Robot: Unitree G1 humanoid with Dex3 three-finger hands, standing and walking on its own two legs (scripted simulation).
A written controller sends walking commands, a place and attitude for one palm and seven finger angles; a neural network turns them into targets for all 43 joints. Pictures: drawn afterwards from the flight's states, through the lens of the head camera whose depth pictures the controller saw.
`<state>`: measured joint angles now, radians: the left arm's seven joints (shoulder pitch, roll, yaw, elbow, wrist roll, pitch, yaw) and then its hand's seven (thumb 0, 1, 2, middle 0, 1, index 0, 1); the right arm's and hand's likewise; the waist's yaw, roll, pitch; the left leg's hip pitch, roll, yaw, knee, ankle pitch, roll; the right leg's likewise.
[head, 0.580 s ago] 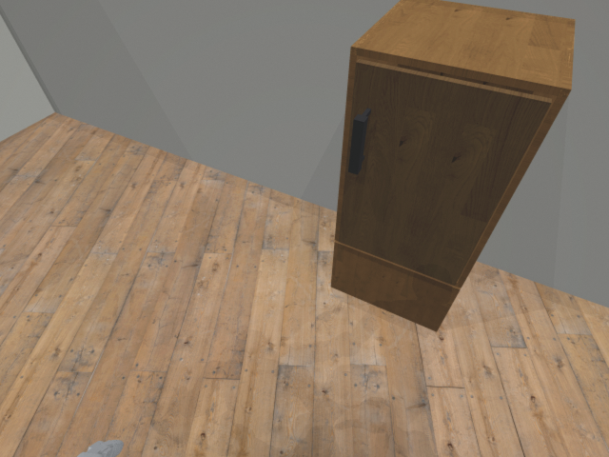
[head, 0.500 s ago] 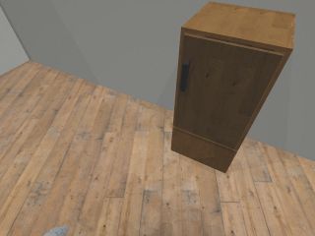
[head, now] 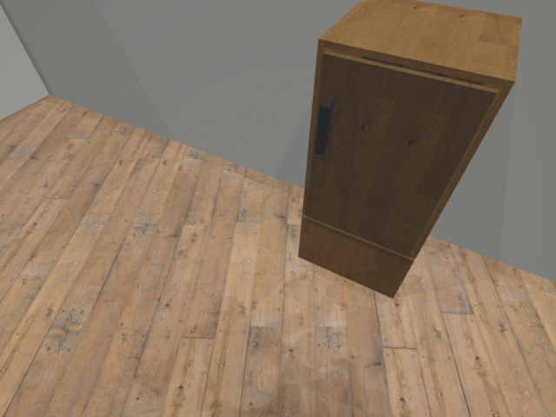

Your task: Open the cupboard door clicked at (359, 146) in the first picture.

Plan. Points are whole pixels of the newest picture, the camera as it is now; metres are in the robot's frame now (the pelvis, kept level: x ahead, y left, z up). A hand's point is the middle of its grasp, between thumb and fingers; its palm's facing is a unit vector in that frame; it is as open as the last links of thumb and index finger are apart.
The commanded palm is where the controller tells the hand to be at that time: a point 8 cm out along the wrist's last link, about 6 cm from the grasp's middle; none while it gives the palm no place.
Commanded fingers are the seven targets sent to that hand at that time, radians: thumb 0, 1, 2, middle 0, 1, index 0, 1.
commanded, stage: stand and wait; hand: left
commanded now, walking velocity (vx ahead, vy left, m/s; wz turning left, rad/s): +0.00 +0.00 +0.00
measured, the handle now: (326, 125) +0.81 -0.08 -0.04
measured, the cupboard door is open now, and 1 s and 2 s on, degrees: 0 0 0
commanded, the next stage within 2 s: look at it before walking up in 0.24 s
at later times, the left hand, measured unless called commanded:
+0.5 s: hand out of the picture +0.09 +0.25 -0.15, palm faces -0.03 -0.94 -0.34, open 7.4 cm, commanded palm none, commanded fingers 0.00 0.90 0.90 -0.20 -0.30 -0.20 -0.30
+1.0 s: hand out of the picture +0.08 +0.25 -0.15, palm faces -0.04 -0.94 -0.35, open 7.4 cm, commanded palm none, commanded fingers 0.00 0.90 0.90 -0.20 -0.30 -0.20 -0.30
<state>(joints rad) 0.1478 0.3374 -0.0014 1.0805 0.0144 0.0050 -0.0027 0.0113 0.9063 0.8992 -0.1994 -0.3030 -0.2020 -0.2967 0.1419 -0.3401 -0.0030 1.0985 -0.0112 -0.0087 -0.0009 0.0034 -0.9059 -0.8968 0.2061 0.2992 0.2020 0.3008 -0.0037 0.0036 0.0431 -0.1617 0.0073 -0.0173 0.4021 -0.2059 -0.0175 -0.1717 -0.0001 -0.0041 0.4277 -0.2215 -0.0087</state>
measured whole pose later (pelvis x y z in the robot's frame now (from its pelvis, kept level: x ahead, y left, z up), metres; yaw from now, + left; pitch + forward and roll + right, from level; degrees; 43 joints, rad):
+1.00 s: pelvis +0.01 +0.00 +0.00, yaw +0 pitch -2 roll +0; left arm 0.12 0.34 0.00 1.09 0.02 0.00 0.00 0.01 0.91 0.90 -0.20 -0.30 -0.20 -0.30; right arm 0.12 -0.34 0.00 1.11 -0.01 -0.02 0.00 0.00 -0.91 -0.90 0.21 0.30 0.20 0.30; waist 0.00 0.01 0.04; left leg -0.13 0.01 -0.01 0.35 -0.19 -0.02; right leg -0.14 0.00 0.00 0.38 -0.21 -0.01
